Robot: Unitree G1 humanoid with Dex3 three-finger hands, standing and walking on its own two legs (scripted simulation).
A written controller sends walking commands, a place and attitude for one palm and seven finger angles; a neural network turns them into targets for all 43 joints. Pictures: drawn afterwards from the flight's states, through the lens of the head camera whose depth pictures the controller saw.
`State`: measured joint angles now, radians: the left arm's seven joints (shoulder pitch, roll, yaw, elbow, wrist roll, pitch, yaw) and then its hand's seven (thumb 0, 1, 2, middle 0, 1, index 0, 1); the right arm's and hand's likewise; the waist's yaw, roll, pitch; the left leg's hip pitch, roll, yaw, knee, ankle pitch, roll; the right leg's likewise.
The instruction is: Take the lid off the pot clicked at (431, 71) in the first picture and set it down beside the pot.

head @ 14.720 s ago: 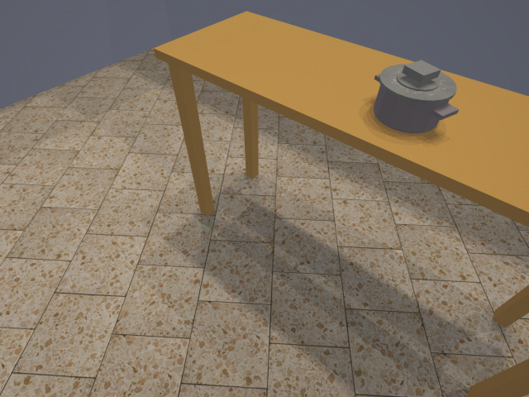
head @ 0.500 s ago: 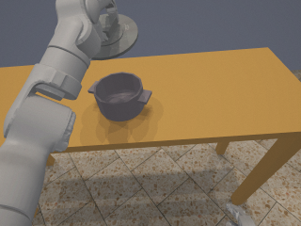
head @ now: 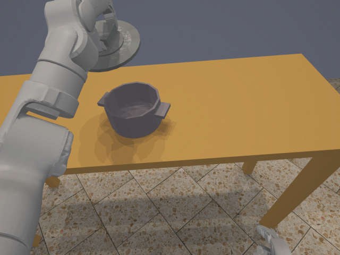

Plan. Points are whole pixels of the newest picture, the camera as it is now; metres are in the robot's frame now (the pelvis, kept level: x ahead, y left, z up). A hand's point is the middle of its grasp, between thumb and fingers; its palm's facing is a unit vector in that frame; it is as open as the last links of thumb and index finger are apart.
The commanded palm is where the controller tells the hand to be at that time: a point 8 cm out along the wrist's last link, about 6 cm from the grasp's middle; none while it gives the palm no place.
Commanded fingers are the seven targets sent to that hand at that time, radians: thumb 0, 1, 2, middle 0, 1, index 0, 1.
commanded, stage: move the lid sideways beside the pot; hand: left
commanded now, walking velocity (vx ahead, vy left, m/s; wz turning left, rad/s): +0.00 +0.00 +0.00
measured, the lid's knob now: (100, 33) +0.50 +0.15 +0.29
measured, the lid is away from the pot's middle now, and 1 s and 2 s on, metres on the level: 0.04 0.16 0.23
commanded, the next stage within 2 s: lower the lid onto the table in 1.82 s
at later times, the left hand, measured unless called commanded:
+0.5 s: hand (67, 40) +0.45 +0.19 +0.30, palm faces -0.07 -0.07 -1.00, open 8.8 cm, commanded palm +0.43 +0.21 +0.37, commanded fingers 0.00 0.47 1.20 -0.75 -0.89 -0.77 -0.87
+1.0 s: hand (38, 44) +0.45 +0.26 +0.30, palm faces -0.09 -0.08 -0.99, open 8.8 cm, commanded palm +0.42 +0.26 +0.37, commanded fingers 0.00 0.47 1.20 -0.75 -0.89 -0.77 -0.87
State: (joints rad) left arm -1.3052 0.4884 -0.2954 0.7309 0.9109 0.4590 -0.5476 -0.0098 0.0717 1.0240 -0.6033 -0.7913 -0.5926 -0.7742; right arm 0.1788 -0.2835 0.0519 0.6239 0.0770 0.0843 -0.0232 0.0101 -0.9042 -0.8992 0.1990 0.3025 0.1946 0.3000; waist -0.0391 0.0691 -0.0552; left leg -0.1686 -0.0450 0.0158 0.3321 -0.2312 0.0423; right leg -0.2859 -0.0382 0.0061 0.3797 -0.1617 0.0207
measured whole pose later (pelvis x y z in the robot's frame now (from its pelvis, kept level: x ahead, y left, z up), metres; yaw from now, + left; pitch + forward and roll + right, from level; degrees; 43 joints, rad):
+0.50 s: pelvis -0.01 +0.00 +0.00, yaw +1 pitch +4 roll +0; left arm -1.26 0.59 -0.29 0.69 0.91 0.43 -0.57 -0.01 0.07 1.03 -0.61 -0.79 -0.59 -0.77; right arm 0.17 -0.28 0.06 0.62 0.09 0.10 -0.03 0.01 -0.90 -0.90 0.20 0.30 0.20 0.30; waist -0.04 0.06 -0.04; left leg -0.18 -0.05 0.00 0.36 -0.23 0.05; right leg -0.28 -0.05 -0.01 0.38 -0.16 0.02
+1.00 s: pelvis +0.00 +0.00 +0.00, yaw +1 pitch +4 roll +0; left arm -1.21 0.74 -0.20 0.69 0.94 0.37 -0.60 -0.01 0.07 1.03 -0.61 -0.79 -0.59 -0.77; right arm 0.22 -0.31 0.04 0.61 0.10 0.13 -0.03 0.01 -0.90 -0.90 0.20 0.30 0.19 0.30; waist -0.05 0.06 -0.02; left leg -0.20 -0.03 0.00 0.37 -0.24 0.04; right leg -0.28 -0.03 -0.01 0.36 -0.15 0.02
